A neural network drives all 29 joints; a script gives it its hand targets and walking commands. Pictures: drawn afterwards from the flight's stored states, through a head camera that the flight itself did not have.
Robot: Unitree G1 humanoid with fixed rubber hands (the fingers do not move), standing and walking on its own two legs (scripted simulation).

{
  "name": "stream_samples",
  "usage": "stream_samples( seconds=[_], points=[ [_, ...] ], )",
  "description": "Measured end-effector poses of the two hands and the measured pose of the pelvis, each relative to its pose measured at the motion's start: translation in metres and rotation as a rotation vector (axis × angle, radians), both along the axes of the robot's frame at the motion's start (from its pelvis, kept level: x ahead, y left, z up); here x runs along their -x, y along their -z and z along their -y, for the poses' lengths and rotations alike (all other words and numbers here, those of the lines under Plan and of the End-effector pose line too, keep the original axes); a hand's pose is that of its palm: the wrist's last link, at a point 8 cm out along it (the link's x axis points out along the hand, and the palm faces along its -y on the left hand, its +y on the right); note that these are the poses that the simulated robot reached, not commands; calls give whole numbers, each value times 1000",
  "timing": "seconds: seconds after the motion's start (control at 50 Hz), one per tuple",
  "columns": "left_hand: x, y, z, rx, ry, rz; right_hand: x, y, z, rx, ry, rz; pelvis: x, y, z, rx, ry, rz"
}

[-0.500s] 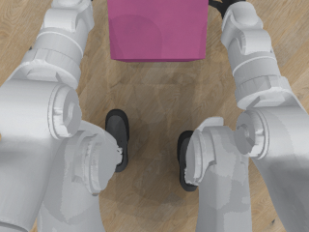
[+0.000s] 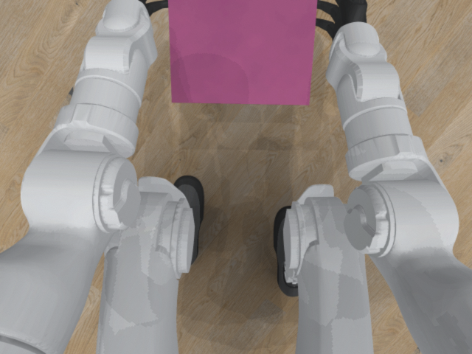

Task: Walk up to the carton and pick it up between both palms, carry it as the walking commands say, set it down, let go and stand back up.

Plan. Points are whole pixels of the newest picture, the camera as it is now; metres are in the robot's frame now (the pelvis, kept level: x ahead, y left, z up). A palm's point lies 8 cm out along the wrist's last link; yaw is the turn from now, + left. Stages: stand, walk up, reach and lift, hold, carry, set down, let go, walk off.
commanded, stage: reach and lift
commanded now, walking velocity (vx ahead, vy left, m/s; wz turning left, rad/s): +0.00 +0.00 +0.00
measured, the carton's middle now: (239, 32) +0.54 +0.04 -0.22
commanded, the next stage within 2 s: none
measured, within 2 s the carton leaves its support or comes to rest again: neither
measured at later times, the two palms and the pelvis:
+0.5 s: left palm out of the picture +0.53 +0.17 -0.09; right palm (356, 11) +0.54 -0.09 -0.10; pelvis +0.01 +0.00 +0.03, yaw -1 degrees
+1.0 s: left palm out of the picture +0.51 +0.17 -0.02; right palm out of the picture +0.52 -0.09 -0.02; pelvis +0.01 +0.01 +0.07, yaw -1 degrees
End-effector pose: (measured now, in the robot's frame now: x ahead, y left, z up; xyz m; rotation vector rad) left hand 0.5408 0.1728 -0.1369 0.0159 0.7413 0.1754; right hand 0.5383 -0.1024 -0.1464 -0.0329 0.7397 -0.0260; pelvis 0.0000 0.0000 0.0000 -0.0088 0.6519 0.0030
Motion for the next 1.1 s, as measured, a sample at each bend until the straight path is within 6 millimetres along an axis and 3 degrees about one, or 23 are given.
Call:
stream_samples(
  seconds=[0.18, 0.44, 0.62, 1.1],
  points=[
    [-2, -21, 4, 13, -5, 27, -8, -28, 3, 20, 22, 19, 0, -11, 0, 12, -2, -50],
    [2, -39, 3, -38, -60, 35, -1, -41, -5, 19, 33, 19, -10, -28, -2, 18, -5, -116],
    [16, -61, 10, -48, -122, 44, 7, -68, -7, 65, 102, 28, -11, -40, -4, 22, -2, -136],
    [35, -133, 6, -41, -138, 60, 25, -141, -11, 50, 84, 40, -6, -80, -10, 32, -16, -119]
  ],
)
